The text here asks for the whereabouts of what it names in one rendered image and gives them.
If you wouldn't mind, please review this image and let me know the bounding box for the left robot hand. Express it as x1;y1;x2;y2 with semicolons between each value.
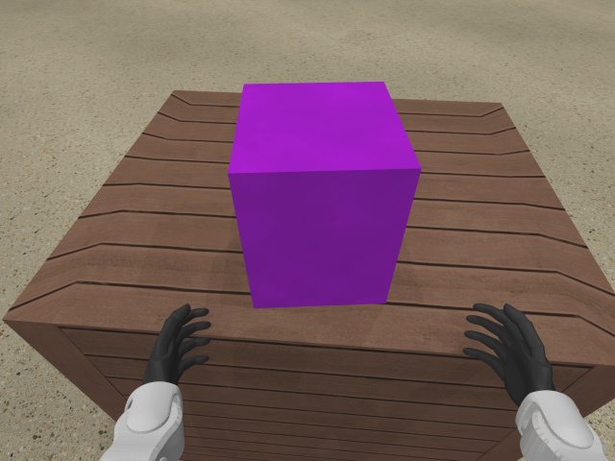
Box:
141;303;211;386

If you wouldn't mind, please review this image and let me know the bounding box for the pedestal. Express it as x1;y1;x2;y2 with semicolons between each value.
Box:
2;90;615;461

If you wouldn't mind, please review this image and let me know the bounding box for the robot right forearm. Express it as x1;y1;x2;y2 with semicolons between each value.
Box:
515;390;608;461

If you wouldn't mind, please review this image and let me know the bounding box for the robot left forearm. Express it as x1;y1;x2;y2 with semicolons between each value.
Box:
99;381;185;461

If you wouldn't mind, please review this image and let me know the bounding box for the right robot hand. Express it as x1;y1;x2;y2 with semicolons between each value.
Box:
463;303;556;407

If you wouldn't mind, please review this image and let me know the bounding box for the carton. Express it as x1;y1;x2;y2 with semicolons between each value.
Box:
228;82;422;308

